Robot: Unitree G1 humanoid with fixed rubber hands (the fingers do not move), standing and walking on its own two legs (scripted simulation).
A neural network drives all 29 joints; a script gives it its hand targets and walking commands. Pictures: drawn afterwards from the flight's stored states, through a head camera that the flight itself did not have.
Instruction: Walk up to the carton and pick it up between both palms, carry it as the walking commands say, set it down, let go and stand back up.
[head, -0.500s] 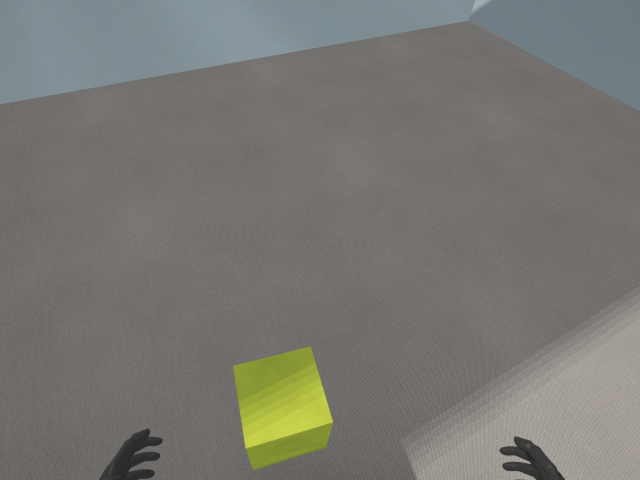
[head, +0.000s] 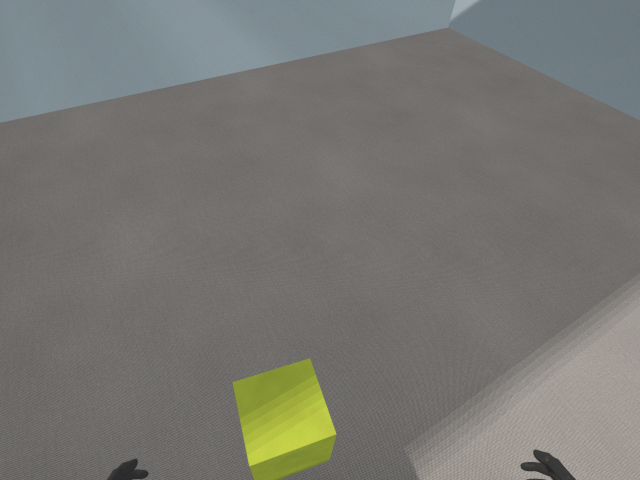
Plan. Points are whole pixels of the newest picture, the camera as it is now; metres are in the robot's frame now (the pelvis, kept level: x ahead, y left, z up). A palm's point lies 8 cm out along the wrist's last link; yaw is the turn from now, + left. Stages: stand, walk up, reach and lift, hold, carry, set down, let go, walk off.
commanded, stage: stand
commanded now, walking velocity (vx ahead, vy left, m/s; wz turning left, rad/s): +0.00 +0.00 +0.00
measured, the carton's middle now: (283, 423) +0.40 +0.08 -0.65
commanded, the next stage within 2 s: none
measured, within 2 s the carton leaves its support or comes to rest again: neither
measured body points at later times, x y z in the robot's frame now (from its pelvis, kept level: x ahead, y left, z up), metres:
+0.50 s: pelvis -0.02 +0.00 +0.00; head -0.02 +0.02 +0.45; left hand +0.07 +0.30 -0.12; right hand +0.09 -0.31 -0.10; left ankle -0.01 +0.09 -0.74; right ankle -0.07 -0.15 -0.74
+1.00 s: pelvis -0.03 -0.01 +0.01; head -0.02 +0.01 +0.46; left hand +0.06 +0.30 -0.12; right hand +0.07 -0.32 -0.10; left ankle -0.01 +0.09 -0.74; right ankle -0.07 -0.15 -0.74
